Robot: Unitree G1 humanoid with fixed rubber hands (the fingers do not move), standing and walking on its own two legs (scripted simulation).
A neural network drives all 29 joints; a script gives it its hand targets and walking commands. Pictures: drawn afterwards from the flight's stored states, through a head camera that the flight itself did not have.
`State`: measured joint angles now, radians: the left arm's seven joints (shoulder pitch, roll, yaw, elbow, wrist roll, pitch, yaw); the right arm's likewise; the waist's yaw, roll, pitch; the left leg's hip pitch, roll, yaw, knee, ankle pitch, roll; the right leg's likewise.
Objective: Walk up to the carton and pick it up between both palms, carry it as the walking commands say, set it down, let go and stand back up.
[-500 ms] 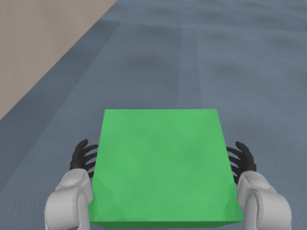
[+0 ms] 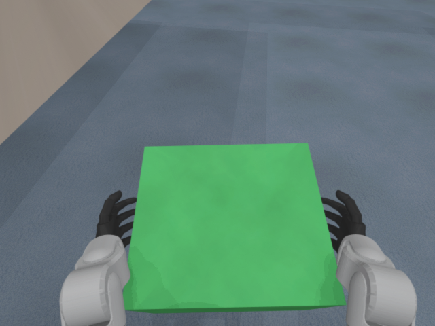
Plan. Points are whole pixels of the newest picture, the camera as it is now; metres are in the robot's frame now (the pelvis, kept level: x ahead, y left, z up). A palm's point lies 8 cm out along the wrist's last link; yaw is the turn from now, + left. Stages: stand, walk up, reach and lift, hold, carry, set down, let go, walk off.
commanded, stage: carry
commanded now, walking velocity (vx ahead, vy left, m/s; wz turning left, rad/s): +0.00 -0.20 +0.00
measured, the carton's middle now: (227, 231) +0.30 +0.01 +0.03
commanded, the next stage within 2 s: none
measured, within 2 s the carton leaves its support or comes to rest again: neither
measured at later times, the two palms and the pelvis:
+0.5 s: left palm (231, 265) +0.20 +0.01 +0.10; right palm out of the picture +0.19 -0.36 +0.09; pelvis -0.05 -0.17 +0.01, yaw +0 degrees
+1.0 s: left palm (354, 294) +0.17 -0.15 +0.11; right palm out of the picture +0.15 -0.52 +0.10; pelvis -0.09 -0.32 +0.00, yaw +0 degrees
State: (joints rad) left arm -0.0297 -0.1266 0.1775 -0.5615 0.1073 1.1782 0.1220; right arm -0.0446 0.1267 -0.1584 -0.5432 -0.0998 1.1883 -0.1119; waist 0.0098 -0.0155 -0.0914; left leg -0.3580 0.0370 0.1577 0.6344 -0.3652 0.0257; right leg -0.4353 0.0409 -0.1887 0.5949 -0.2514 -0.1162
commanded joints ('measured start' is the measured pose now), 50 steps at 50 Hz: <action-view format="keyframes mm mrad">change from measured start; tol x32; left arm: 1 -433 -779 -822 -63 -404 38 -241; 50 -358 -780 -743 37 -364 45 -227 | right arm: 1 -328 767 709 10 342 8 224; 50 -440 751 771 -69 370 41 229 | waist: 1 -39 305 -233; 14 -28 267 -215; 18 -6 -340 -183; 34 -41 347 -202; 46 -27 267 -213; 50 -6 -345 -172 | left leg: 1 327 480 -513 -282 401 130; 12 212 298 -162 -209 609 43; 18 -274 75 -12 363 -324 -116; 21 -214 68 -95 582 -165 -79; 31 96 52 -53 -170 64 -10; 34 299 560 -595 -301 600 208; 42 198 293 -166 -236 654 53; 48 35 198 -77 -4 285 -63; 50 -269 68 -14 359 -330 -115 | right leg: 1 -183 -114 146 120 -110 124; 4 -207 -110 242 484 -225 149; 12 -12 -39 69 113 -166 169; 19 276 -365 344 -217 536 -85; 31 221 -252 278 -124 372 -28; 36 -192 -106 247 496 -248 152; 47 201 -28 24 -194 -42 148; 50 310 -386 424 -260 451 -39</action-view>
